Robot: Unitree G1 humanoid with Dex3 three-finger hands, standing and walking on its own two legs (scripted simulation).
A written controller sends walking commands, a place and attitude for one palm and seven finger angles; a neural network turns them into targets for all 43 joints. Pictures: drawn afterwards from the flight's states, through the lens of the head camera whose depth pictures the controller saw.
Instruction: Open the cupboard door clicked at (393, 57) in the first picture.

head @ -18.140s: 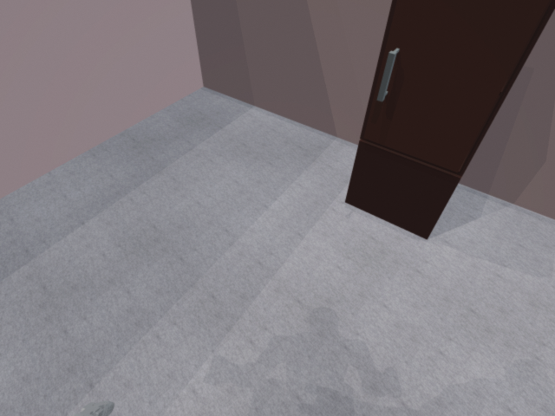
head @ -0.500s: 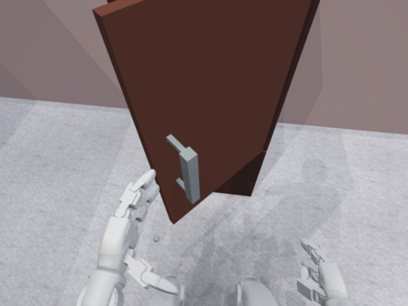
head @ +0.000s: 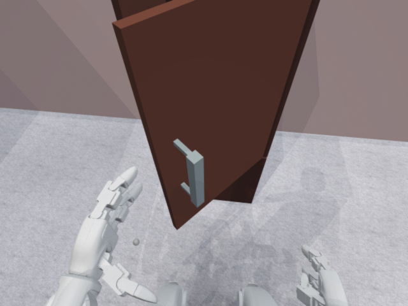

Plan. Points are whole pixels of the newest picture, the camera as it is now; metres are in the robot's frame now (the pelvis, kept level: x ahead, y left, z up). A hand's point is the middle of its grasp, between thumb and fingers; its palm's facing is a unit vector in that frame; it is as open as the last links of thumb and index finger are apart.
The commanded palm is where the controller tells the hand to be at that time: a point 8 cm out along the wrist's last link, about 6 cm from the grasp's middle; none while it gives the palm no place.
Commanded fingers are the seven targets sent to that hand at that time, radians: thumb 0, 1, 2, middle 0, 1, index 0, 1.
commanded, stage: draw the hand back to the body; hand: left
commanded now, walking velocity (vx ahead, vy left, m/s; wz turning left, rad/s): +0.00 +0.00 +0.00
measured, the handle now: (189, 175) +0.36 +0.05 +0.05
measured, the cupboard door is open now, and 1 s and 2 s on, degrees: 49 49 49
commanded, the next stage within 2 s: step back with the hand held close in 1.38 s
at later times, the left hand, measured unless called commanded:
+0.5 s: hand (66, 229) +0.21 +0.20 +0.15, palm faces +0.14 -0.94 -0.31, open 14.9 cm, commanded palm +0.18 +0.25 +0.18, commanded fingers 0.00 0.06 0.54 -0.17 -0.30 -0.17 -0.30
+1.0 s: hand out of the picture +0.23 +0.26 +0.25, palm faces +0.44 -0.80 -0.42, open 9.1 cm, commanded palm +0.18 +0.30 +0.27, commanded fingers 0.00 0.90 0.90 -0.20 -0.30 -0.20 -0.30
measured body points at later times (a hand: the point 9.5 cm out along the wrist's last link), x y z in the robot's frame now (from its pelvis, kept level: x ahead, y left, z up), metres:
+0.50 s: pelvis +0.02 +0.01 +0.06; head +0.02 +0.00 +0.51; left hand +0.20 +0.24 +0.17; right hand +0.20 -0.21 +0.00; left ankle +0.01 +0.12 -0.64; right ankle +0.02 -0.11 -0.64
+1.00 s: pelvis +0.04 +0.01 +0.10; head +0.01 -0.01 +0.55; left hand +0.20 +0.30 +0.28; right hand +0.22 -0.21 +0.02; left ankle +0.01 +0.12 -0.64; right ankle +0.02 -0.11 -0.64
